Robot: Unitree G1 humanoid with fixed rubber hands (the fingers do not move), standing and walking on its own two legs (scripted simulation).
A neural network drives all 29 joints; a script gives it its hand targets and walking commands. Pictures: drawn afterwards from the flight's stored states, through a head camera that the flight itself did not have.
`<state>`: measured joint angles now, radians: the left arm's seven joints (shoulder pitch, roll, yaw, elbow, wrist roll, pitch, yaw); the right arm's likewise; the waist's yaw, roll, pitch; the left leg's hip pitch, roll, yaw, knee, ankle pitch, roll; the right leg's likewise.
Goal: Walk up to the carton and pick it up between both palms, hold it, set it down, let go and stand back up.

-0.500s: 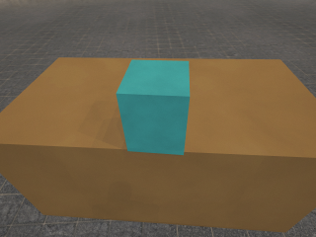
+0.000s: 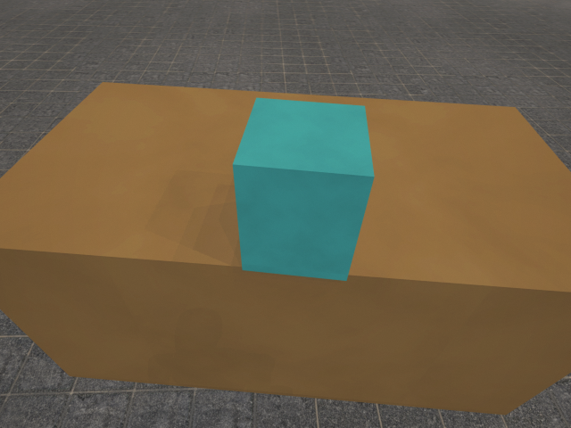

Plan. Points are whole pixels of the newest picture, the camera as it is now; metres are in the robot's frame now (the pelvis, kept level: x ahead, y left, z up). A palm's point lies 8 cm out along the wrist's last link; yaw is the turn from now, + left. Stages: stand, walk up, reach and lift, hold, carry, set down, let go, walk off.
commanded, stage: stand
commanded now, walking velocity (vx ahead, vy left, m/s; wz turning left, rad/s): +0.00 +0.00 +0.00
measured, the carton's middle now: (301, 190) +0.53 -0.04 +0.06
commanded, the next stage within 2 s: none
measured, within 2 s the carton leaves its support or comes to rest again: neither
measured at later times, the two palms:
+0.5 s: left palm out of the picture +0.15 +0.25 -0.14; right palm out of the picture +0.14 -0.25 -0.12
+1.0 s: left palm (158, 360) +0.28 +0.21 -0.10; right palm (471, 408) +0.20 -0.29 -0.11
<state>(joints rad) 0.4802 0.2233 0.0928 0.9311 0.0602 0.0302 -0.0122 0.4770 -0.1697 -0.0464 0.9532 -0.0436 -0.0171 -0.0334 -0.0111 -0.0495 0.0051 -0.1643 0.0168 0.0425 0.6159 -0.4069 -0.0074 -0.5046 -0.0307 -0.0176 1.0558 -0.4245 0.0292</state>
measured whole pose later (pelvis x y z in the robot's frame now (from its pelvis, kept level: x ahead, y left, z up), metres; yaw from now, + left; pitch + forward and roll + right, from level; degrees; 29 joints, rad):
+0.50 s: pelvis +0.08 +0.00 -0.01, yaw -2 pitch -3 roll +0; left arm 0.31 0.24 0.02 0.77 0.02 0.05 0.01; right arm 0.34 -0.24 0.00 0.72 -0.03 0.00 -0.01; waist -0.01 -0.02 0.07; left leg -0.32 0.03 0.08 0.79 -0.41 0.03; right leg -0.41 -0.01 0.01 0.97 -0.54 0.00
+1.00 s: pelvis +0.12 -0.03 +0.00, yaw -2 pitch -2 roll +0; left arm 0.12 0.26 -0.02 0.73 -0.01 0.04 -0.01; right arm 0.27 -0.28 0.01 0.69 0.01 0.02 0.00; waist -0.02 0.01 0.10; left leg -0.24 0.03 0.01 0.68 -0.40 -0.03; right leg -0.31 -0.02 -0.02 0.70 -0.35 0.00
